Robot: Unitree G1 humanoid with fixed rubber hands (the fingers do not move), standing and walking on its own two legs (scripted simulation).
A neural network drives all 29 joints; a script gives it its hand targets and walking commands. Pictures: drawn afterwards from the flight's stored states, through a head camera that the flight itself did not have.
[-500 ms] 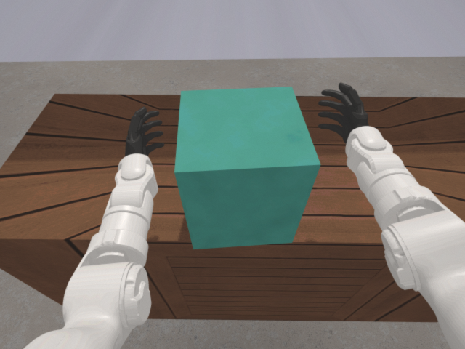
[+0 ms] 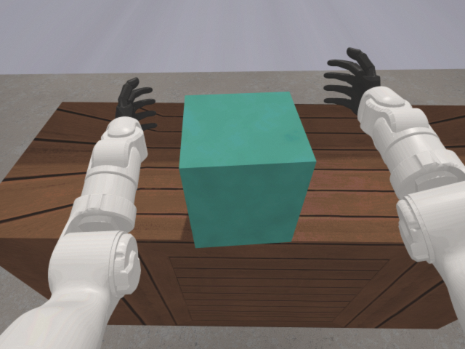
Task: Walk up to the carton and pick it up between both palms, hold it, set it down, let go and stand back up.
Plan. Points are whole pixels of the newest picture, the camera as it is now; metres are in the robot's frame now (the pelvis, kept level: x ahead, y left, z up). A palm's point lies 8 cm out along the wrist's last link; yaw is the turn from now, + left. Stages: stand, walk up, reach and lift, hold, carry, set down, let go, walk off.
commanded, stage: set down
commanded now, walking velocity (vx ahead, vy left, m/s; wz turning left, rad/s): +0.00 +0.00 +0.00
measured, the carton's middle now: (240, 172) +0.45 +0.04 +0.04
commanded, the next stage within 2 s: none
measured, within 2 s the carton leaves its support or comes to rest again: neither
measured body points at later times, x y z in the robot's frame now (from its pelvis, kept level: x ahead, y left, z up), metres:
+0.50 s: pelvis -0.02 +0.00 +0.00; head -0.02 +0.01 +0.45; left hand +0.37 +0.25 +0.15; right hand +0.42 -0.17 +0.17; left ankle +0.01 +0.15 -0.75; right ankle -0.01 -0.10 -0.75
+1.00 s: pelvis -0.01 +0.00 +0.00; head -0.01 +0.01 +0.45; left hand +0.32 +0.25 +0.10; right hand +0.37 -0.19 +0.11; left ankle +0.01 +0.15 -0.75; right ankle -0.01 -0.10 -0.75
